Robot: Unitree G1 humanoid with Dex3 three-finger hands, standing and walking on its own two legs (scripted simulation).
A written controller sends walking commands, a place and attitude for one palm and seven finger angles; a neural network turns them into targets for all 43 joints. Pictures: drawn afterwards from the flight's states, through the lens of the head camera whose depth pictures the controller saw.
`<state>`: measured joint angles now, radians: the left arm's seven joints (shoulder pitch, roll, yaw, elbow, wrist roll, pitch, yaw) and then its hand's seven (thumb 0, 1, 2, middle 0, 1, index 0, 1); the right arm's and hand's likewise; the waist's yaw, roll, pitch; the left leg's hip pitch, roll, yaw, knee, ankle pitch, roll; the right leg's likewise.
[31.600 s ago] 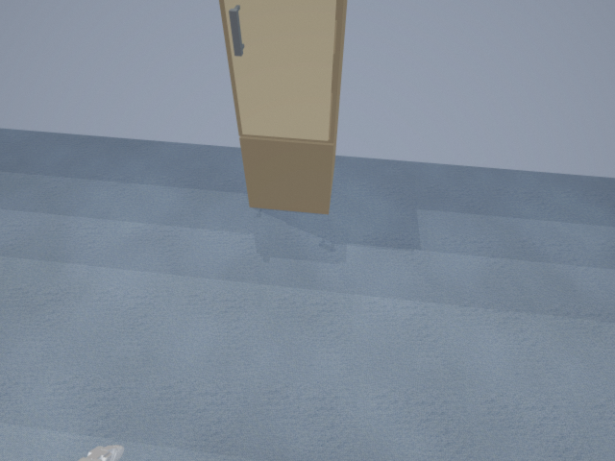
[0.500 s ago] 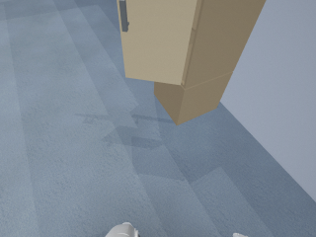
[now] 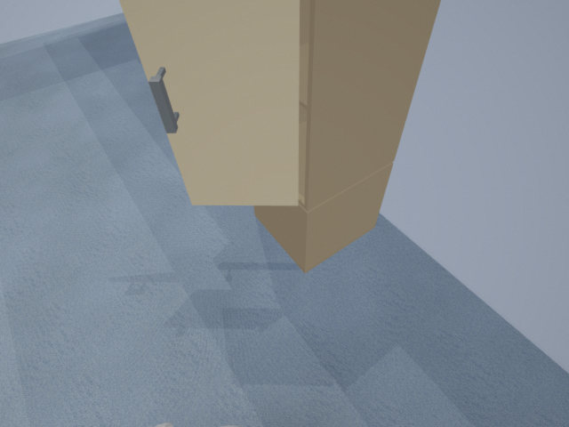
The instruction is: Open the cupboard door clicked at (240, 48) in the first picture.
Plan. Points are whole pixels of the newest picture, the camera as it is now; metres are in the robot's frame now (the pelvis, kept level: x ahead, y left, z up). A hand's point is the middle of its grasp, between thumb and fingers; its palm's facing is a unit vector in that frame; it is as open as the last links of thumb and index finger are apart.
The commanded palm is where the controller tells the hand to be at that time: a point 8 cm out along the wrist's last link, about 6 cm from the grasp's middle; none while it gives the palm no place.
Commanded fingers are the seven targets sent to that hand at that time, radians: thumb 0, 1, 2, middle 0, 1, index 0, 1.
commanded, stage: take the last steps up to it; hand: left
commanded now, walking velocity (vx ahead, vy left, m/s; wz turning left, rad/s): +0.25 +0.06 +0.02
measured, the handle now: (166, 100) +0.75 +0.29 +0.05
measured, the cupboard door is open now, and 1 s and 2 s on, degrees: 53 53 53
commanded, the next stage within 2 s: come to a stop and stand still in 0.22 s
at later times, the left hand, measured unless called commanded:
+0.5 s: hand out of the picture +0.15 +0.25 -0.19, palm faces +0.06 -0.99 -0.14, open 7.4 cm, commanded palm none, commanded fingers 0.00 0.90 0.90 -0.20 -0.30 -0.20 -0.30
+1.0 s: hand (187, 372) +0.24 +0.19 -0.17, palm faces -0.05 -0.97 -0.22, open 7.4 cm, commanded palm none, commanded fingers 0.00 0.90 0.90 -0.20 -0.30 -0.20 -0.30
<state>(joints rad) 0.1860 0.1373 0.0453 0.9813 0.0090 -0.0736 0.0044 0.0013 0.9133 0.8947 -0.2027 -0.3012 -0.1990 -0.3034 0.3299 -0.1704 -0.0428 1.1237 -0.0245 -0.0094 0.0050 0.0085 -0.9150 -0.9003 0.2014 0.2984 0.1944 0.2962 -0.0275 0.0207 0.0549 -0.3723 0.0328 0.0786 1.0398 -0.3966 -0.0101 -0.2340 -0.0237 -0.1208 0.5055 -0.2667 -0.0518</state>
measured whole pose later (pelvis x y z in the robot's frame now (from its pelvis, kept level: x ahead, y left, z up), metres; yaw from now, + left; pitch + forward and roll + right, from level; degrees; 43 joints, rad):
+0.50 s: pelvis +0.15 +0.08 +0.00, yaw -1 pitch +0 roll +0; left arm 0.27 0.16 0.04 1.09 0.01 0.02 0.02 0.01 0.91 0.90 -0.20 -0.30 -0.20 -0.30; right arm 0.14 -0.14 -0.01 1.02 -0.02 -0.03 -0.05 -0.01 -0.94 -0.90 0.20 0.30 0.20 0.30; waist 0.03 -0.06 0.06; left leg -0.30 0.00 0.16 0.48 -0.18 0.08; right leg -0.42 -0.06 -0.02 0.97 -0.41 0.02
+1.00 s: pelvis +0.16 +0.01 -0.01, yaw -2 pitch +0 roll +0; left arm 0.18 0.16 0.01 1.05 0.00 0.01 0.03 0.01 0.91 0.90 -0.20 -0.30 -0.20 -0.30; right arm 0.29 -0.19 -0.04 1.11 -0.02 0.04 -0.03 0.01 -0.91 -0.90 0.20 0.30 0.19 0.30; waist -0.05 0.03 0.02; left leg -0.27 0.05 0.05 0.54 -0.22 -0.03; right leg -0.17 0.00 -0.06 0.52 -0.35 -0.02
